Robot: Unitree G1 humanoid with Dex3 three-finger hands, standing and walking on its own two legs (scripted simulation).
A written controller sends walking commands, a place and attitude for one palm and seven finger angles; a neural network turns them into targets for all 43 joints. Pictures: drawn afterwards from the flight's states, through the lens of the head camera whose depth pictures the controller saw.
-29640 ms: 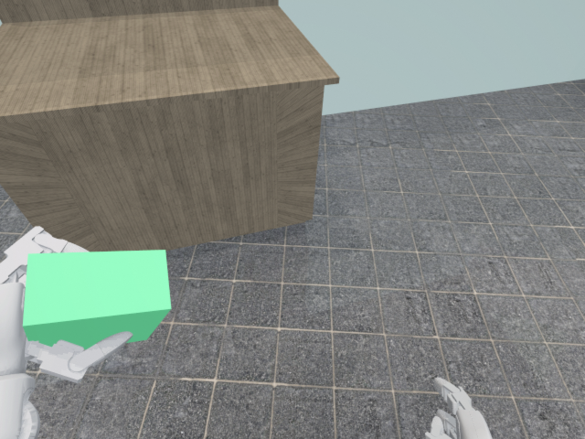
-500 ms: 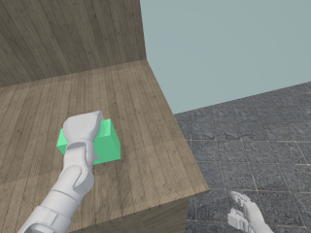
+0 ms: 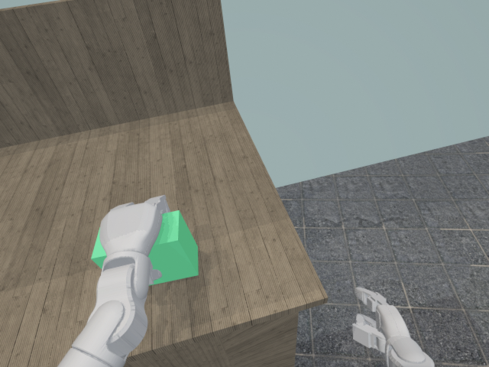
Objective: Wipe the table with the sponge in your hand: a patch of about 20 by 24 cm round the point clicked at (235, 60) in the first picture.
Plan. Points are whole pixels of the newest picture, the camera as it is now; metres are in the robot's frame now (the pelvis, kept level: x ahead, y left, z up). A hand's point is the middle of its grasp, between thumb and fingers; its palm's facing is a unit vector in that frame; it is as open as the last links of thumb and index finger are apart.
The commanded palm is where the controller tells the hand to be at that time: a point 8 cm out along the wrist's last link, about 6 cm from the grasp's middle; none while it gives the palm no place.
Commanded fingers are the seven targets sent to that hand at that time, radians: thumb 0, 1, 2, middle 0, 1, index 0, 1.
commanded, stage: wipe back along the middle lane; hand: left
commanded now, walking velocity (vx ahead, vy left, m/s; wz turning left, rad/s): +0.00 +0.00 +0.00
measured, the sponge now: (154, 257) +0.28 +0.21 +0.04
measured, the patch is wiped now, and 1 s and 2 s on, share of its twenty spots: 0.55 0.60 0.80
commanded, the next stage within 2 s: slide across to the third lane in 0.16 s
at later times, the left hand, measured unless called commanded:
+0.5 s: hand (152, 258) +0.25 +0.19 +0.09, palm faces +0.06 -0.09 -0.99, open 10.4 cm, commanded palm +0.22 +0.16 +0.14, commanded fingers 0.00 0.10 1.30 -1.20 -1.60 -1.20 -1.60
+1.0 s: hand (188, 248) +0.28 +0.13 +0.09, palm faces +0.07 -0.07 -1.00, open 10.4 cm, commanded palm +0.24 +0.11 +0.14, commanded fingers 0.00 0.10 1.30 -1.20 -1.60 -1.20 -1.60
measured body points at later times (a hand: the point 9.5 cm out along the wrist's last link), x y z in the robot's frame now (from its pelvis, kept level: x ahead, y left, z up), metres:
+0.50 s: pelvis -0.02 -0.01 +0.00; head -0.05 -0.06 +0.45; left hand +0.24 +0.19 +0.14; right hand +0.24 -0.20 -0.08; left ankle +0.03 +0.16 -0.73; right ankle -0.06 -0.13 -0.73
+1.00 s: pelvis -0.03 -0.02 +0.00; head -0.07 -0.07 +0.44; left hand +0.27 +0.13 +0.14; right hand +0.23 -0.18 -0.08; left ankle +0.03 +0.16 -0.73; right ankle -0.06 -0.13 -0.73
